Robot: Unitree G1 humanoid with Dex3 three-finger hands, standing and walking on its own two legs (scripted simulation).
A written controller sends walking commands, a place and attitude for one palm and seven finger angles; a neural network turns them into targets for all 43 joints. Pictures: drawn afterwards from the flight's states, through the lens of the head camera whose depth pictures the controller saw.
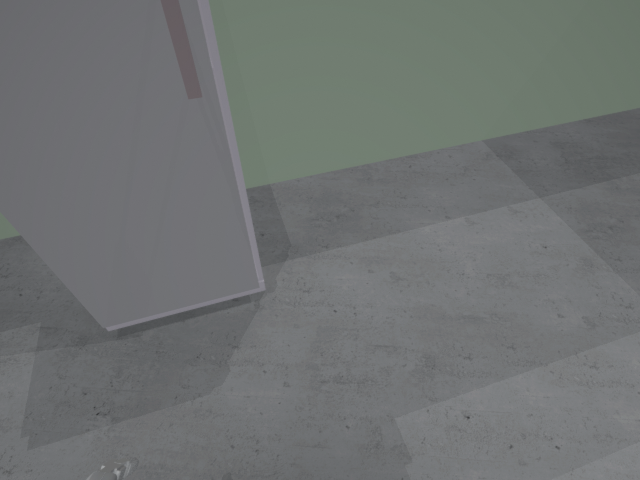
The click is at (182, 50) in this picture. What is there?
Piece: fridge door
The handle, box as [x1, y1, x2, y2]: [161, 0, 201, 98]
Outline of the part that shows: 161,0 188,98 200,97 201,93 178,1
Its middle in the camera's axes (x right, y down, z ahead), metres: -0.26 -0.37 +0.68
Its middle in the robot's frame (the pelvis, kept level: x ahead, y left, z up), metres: +0.78 +0.30 +0.21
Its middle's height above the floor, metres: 0.98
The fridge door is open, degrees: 0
